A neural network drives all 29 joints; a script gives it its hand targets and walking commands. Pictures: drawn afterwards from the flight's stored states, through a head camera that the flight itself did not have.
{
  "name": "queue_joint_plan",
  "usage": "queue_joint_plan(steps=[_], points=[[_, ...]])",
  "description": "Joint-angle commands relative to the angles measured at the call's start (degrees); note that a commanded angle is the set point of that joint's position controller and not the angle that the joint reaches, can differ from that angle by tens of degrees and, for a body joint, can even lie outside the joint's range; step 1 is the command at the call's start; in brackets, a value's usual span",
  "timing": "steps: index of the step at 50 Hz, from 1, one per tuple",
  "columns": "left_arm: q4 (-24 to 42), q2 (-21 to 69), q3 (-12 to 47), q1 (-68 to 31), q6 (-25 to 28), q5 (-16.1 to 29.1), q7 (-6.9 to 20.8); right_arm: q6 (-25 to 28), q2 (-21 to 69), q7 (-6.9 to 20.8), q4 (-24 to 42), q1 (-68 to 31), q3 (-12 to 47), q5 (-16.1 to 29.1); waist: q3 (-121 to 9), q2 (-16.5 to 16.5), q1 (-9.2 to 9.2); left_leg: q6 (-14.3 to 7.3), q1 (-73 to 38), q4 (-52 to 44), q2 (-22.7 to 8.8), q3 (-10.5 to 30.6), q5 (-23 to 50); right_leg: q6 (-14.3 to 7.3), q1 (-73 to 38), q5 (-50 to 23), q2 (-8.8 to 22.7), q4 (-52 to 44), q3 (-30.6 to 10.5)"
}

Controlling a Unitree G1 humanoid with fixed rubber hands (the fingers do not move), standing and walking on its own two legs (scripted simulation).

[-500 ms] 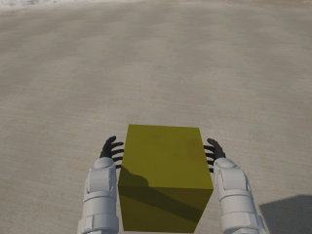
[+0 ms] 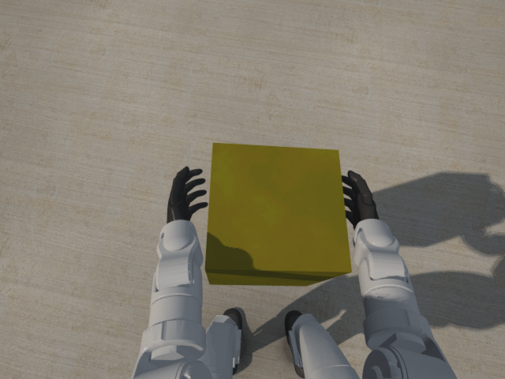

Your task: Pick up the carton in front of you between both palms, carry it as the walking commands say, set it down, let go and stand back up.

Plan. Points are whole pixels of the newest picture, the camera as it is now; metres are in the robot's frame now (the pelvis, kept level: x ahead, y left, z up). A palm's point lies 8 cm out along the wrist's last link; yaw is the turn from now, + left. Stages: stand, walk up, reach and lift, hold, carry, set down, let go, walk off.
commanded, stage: set down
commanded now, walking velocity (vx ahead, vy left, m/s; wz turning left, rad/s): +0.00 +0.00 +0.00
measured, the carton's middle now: (266, 225) +0.36 -0.01 -0.17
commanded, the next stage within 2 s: none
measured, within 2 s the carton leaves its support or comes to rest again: neither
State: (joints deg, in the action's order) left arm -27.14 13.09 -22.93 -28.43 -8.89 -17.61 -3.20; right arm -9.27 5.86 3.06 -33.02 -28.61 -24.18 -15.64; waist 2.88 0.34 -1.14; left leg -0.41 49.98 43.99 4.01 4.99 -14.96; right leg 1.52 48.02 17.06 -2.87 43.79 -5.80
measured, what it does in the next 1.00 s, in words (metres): lowers itself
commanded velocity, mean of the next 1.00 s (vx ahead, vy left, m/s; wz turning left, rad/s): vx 0.00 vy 0.00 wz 0.00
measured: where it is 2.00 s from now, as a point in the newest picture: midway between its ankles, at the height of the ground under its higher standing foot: (264, 355)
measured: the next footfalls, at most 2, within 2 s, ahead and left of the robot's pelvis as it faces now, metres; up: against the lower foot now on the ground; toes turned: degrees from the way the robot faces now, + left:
none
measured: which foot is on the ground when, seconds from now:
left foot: down 0.00-1.00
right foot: down 0.00-1.00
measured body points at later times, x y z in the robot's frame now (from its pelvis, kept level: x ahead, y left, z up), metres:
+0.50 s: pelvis -0.05 +0.00 -0.14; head +0.18 -0.01 +0.24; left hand +0.42 +0.12 -0.21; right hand +0.40 -0.18 -0.23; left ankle +0.04 +0.11 -0.70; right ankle +0.03 -0.14 -0.70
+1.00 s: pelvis -0.06 +0.00 -0.26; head +0.25 +0.00 +0.06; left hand +0.46 +0.12 -0.38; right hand +0.44 -0.18 -0.39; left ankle +0.04 +0.11 -0.70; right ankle +0.03 -0.14 -0.70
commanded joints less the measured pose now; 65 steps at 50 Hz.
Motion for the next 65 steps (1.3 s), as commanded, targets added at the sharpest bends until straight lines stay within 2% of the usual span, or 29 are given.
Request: queue_joint_plan(steps=[1,2,6,10,11,12,18,19,20,23,24,25,27,28,30,31,33,34,38,40,43,45,50,51,54,57,58,63,65], points=[[1.4,43.8,39.5,-26.6,6.6,9.7,6.0,7.7,41.6,6.9,4.4,-28.3,34.7,8.9,-63.8,0.5,-2.02,2.2,-23.8,12.9,1.6,1.6,44.5,-0.3,0.8,-32.8,-4.5,8.9,3.2],[-1.0,42.8,37.2,-25.7,6.2,8.7,6.3,7.2,40.9,6.5,2.9,-28.0,34.3,9.4,-61.8,-0.2,0.29,2.6,-20.3,13.2,2.3,0.5,38.5,-0.1,2.5,-31.9,-4.4,8.7,2.8],[-2.5,41.4,36.2,-32.3,3.3,8.6,7.8,4.3,42.7,6.8,3.6,-36.0,32.6,7.5,-60.3,-1.1,-1.06,2.9,-1.2,14.8,4.8,-3.5,13.8,1.3,2.5,-16.4,-5.2,14.1,4.7],[-10.7,41.0,25.2,-39.2,-2.3,4.5,9.7,-1.3,42.8,7.8,-4.9,-42.1,24.9,3.9,-49.2,0.0,-0.82,2.3,10.9,17.9,5.5,-5.9,-4.4,0.7,12.9,3.6,-6.1,16.2,5.9],[-9.9,43.5,26.0,-39.7,-2.7,4.7,9.7,-1.9,45.7,8.2,-3.2,-43.3,26.6,4.2,-52.4,-1.7,-0.4,2.0,10.1,19.3,5.4,-5.7,-5.0,1.2,13.7,4.1,-6.2,17.8,6.3],[-13.4,42.7,23.3,-41.9,-3.8,3.8,10.0,-2.6,44.3,8.8,-6.8,-44.9,24.1,4.1,-50.5,0.7,1.46,2.5,13.7,21.0,5.8,-7.1,-4.8,0.6,16.4,4.5,-6.2,18.8,5.3],[-16.5,44.4,19.6,-48.9,-6.2,4.8,11.3,-5.5,47.0,9.4,-10.5,-52.2,22.0,3.9,-57.5,-3.3,0.16,2.3,18.6,27.7,5.9,-6.8,-4.1,1.2,21.9,3.1,-6.1,25.6,7.3],[-18.0,45.0,18.8,-48.5,-6.6,4.4,11.2,-5.4,45.3,9.4,-9.5,-52.1,21.1,3.7,-58.7,-0.9,-0.54,2.5,19.7,28.4,6.3,-7.2,-4.2,0.8,22.5,2.3,-6.5,26.6,7.2],[-17.8,44.3,19.4,-49.5,-6.3,4.7,11.2,-5.2,46.1,9.5,-9.5,-55.5,22.5,5.3,-58.8,-2.8,1.79,2.2,19.2,30.0,6.0,-7.1,-2.0,1.6,25.8,1.8,-6.3,27.9,7.5],[-17.2,44.8,21.2,-51.9,-6.3,6.8,11.0,-4.7,45.6,9.1,-8.0,-59.6,24.3,6.5,-61.5,-2.2,-0.88,2.6,20.7,33.1,6.0,-5.9,-0.9,1.2,29.3,0.8,-6.5,32.3,8.9],[-16.9,44.1,20.7,-52.6,-5.7,7.0,10.9,-4.9,46.3,9.0,-10.3,-58.4,23.9,6.4,-61.8,-3.1,0.82,2.6,21.9,34.3,6.4,-6.7,0.8,1.3,30.8,0.3,-6.6,32.3,8.2],[-17.8,45.2,21.7,-53.6,-5.9,7.5,10.8,-4.4,44.7,9.0,-8.8,-58.4,22.9,6.8,-64.2,-0.3,-1.32,2.8,22.6,35.9,6.4,-7.0,-0.9,0.8,30.4,0.9,-6.7,33.6,8.3],[-17.1,45.0,22.9,-56.2,-5.3,8.1,10.5,-4.1,45.0,8.7,-10.1,-59.9,23.8,7.3,-63.5,-0.2,-0.27,3.2,25.6,38.1,6.7,-7.3,0.1,1.0,32.7,-0.1,-7.1,35.8,7.9],[-14.8,45.5,24.9,-57.2,-5.0,9.5,10.2,-3.7,44.1,8.8,-8.3,-59.4,23.9,7.6,-67.4,0.6,-2.43,3.6,25.0,39.5,6.8,-7.1,1.4,0.7,32.9,-1.9,-7.3,37.7,8.6],[-14.9,44.8,26.2,-58.5,-4.8,10.8,9.3,-3.5,43.3,8.8,-9.1,-60.9,24.4,9.0,-67.7,2.4,-2.49,3.9,24.4,40.6,6.6,-6.6,2.3,0.2,35.3,-1.8,-7.4,40.1,8.9],[-15.0,43.7,25.9,-59.9,-4.5,11.3,9.2,-3.4,44.3,8.4,-9.1,-62.4,25.7,10.7,-67.9,1.2,-0.4,3.8,25.7,41.9,6.7,-7.5,2.2,0.6,35.6,-1.8,-7.4,40.5,8.8],[-15.5,44.4,27.7,-58.7,-4.7,12.2,8.3,-3.0,42.3,8.6,-6.8,-63.7,26.7,12.1,-70.2,3.3,-1.53,4.0,24.7,43.5,6.7,-7.3,3.7,0.9,37.2,-2.5,-7.5,42.7,9.6],[-15.8,45.2,26.8,-57.3,-4.6,12.2,7.9,-3.2,42.5,8.3,-7.8,-64.6,28.6,12.4,-70.4,1.1,-1.03,4.1,25.5,43.9,7.0,-7.2,3.9,1.2,37.9,-2.8,-7.4,43.4,9.6],[-15.0,41.5,27.3,-61.0,-4.3,11.8,6.8,-3.0,40.7,8.1,-7.4,-65.8,27.4,13.9,-71.2,3.3,-0.09,4.2,27.9,47.6,6.8,-8.2,3.0,1.3,41.4,-1.6,-7.7,46.9,9.9],[-14.8,40.9,27.0,-62.9,-4.1,12.2,6.5,-3.0,38.8,7.9,-7.0,-67.9,27.9,13.7,-71.0,1.9,-1.33,4.3,29.6,49.5,6.8,-7.9,3.7,1.3,42.4,-2.5,-7.5,48.6,9.8],[-17.3,39.0,24.8,-63.1,-4.4,11.3,6.3,-2.9,38.1,7.5,-10.8,-66.8,24.7,13.8,-67.9,4.1,0.01,4.0,31.7,50.8,6.6,-8.8,0.7,1.0,45.8,0.4,-7.5,49.7,10.0],[-16.7,37.8,24.7,-65.3,-3.8,11.0,5.9,-2.9,38.5,7.5,-12.1,-67.6,23.8,12.8,-66.9,2.3,-0.41,4.0,33.7,52.3,6.8,-8.5,0.6,1.3,47.8,0.5,-7.6,51.7,10.2],[-18.4,38.4,24.5,-67.4,-3.0,13.1,5.8,-1.4,34.9,6.9,-8.4,-73.2,26.7,14.6,-67.9,0.9,-1.56,4.0,35.7,56.8,6.4,-7.5,4.1,1.5,49.5,-3.7,-6.8,56.6,10.7],[-16.0,36.5,26.4,-69.0,-2.5,13.6,5.5,-1.3,35.5,6.8,-8.5,-73.7,26.3,14.8,-70.4,2.0,0.25,4.1,34.9,57.6,6.8,-7.6,5.6,1.7,50.6,-3.8,-6.8,58.1,11.0],[-17.6,36.5,27.5,-70.8,-2.1,15.7,5.2,-0.6,33.9,6.0,-10.3,-74.3,26.8,15.9,-68.6,1.8,-2.43,4.7,36.2,60.0,6.7,-8.4,3.5,1.9,50.0,-3.1,-6.9,59.4,11.3],[-19.2,33.1,25.7,-73.0,-1.9,16.3,5.4,-0.2,31.2,5.7,-10.6,-76.7,27.0,16.1,-66.2,1.6,-2.71,4.3,38.2,62.8,6.0,-8.3,2.7,1.6,51.8,-2.1,-6.2,61.5,10.7],[-18.4,32.1,27.1,-74.1,-2.2,16.1,5.5,-0.1,31.0,5.6,-9.2,-80.0,28.1,17.6,-66.8,2.2,-0.08,4.0,38.5,63.1,6.0,-9.1,2.7,1.8,51.4,-2.0,-6.3,61.8,10.3],[-21.4,32.4,26.1,-74.5,-1.8,17.6,6.3,0.4,31.5,5.0,-9.1,-82.8,30.7,19.8,-68.3,0.5,1.58,4.0,40.5,67.0,5.9,-10.0,3.3,2.2,47.8,-3.8,-5.8,65.4,10.2],[-21.2,30.1,26.7,-77.1,-1.7,18.2,6.9,0.0,31.5,5.0,-11.7,-82.5,30.0,19.5,-65.1,-0.7,0.73,3.3,43.1,68.4,5.2,-9.3,2.3,2.3,48.3,-4.4,-5.7,67.0,10.4]])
